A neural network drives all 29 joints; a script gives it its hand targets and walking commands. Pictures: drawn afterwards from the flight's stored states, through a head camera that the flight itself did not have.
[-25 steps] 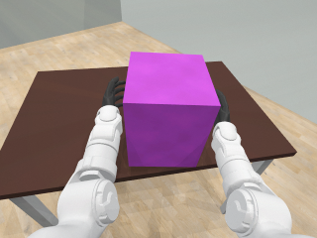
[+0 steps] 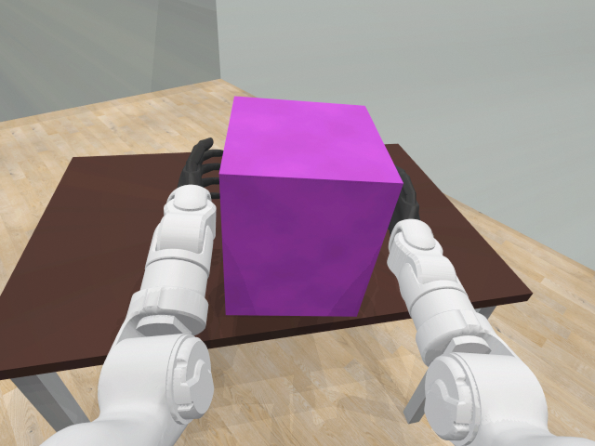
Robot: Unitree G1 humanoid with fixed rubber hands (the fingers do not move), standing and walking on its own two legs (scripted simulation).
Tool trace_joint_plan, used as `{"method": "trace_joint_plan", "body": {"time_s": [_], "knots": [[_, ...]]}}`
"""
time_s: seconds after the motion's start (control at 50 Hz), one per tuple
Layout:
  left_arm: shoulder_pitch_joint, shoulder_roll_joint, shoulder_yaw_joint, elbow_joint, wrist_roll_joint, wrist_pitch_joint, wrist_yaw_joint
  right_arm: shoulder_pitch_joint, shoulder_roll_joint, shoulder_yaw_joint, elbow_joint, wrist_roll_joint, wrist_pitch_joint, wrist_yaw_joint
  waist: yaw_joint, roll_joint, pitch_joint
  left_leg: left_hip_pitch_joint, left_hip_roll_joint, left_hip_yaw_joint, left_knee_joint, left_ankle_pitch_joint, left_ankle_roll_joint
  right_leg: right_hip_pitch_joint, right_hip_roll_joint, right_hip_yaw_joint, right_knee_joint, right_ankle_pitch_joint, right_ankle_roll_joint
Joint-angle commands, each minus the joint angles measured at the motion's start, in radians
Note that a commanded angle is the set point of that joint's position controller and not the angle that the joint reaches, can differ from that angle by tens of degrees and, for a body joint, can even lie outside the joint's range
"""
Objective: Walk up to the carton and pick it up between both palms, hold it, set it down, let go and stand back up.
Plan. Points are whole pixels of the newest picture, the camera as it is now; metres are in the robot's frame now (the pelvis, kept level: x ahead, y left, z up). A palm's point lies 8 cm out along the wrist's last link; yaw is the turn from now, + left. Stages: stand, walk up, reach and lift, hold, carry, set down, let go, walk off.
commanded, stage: reach and lift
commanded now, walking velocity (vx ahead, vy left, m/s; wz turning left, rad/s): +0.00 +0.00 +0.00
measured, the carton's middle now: (296, 208) +0.43 +0.01 +0.14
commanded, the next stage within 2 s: hold in 1.70 s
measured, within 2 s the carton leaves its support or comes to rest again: neither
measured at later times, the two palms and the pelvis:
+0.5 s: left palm (193, 181) +0.39 +0.15 +0.21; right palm (413, 210) +0.37 -0.14 +0.19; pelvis +0.00 +0.01 +0.00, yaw +0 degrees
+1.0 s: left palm (186, 173) +0.39 +0.16 +0.22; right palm (411, 193) +0.38 -0.13 +0.21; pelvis +0.01 +0.01 +0.00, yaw +1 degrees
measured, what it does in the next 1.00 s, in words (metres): stands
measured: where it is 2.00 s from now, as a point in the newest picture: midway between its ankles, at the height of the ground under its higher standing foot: outside the picture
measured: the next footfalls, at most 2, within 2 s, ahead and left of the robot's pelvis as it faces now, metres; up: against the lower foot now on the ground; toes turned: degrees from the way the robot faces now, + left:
none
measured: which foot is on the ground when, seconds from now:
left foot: down 0.00-1.00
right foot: down 0.00-1.00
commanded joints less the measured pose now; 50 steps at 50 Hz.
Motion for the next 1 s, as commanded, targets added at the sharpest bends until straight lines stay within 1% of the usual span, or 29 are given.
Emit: {"method": "trace_joint_plan", "body": {"time_s": [0.0,0.04,0.14,0.2,0.24,0.36,0.54,0.76,0.98], "knots": [[-0.621,-0.643,-0.328,-0.118,-0.107,-0.006,-0.198,-0.939,0.437,0.28,-0.291,0.034,-0.036,0.091,-0.029,0.104,-0.409,0.155,-0.023,-0.027,-0.045,0.135,-0.034,0.079,0.026,0.02,-0.026,0.121,0.025],[-0.618,-0.645,-0.329,-0.131,-0.109,0.016,-0.201,-0.949,0.436,0.29,-0.309,0.047,-0.021,0.088,-0.034,0.098,-0.405,0.154,-0.026,-0.029,-0.047,0.122,-0.03,0.08,0.026,0.02,-0.029,0.108,0.025],[-0.61,-0.654,-0.351,-0.172,-0.116,0.062,-0.205,-0.965,0.438,0.318,-0.349,0.085,0.011,0.078,-0.056,0.103,-0.403,0.158,-0.028,-0.037,-0.047,0.113,-0.03,0.081,0.03,0.02,-0.032,0.096,0.025],[-0.615,-0.658,-0.366,-0.203,-0.124,0.083,-0.205,-0.974,0.446,0.339,-0.373,0.108,0.029,0.074,-0.062,0.105,-0.405,0.158,-0.03,-0.041,-0.044,0.112,-0.03,0.078,0.032,0.02,-0.034,0.091,0.025],[-0.617,-0.658,-0.372,-0.216,-0.125,0.096,-0.205,-0.98,0.45,0.35,-0.384,0.121,0.042,0.071,-0.066,0.102,-0.402,0.154,-0.029,-0.045,-0.046,0.107,-0.028,0.08,0.032,0.02,-0.036,0.085,0.025],[-0.614,-0.658,-0.373,-0.241,-0.123,0.127,-0.206,-0.992,0.465,0.376,-0.408,0.155,0.075,0.068,-0.064,0.105,-0.397,0.139,-0.03,-0.047,-0.048,0.099,-0.022,0.082,0.033,0.025,-0.038,0.077,0.028],[-0.609,-0.659,-0.405,-0.316,-0.136,0.161,-0.205,-0.988,0.48,0.438,-0.465,0.212,0.113,0.05,-0.069,0.109,-0.416,0.157,-0.034,-0.052,-0.029,0.168,-0.025,0.103,0.042,0.033,-0.035,0.13,0.032],[-0.601,-0.657,-0.458,-0.425,-0.163,0.209,-0.208,-0.961,0.487,0.502,-0.547,0.274,0.172,0.022,-0.086,0.119,-0.423,0.185,-0.034,-0.066,-0.004,0.263,-0.04,0.116,0.054,0.038,-0.032,0.184,0.038],[-0.6,-0.64,-0.481,-0.503,-0.177,0.252,-0.218,-0.939,0.497,0.553,-0.612,0.322,0.232,0.0,-0.09,0.125,-0.421,0.184,-0.039,-0.073,0.006,0.293,-0.046,0.127,0.061,0.045,-0.028,0.213,0.046]]}}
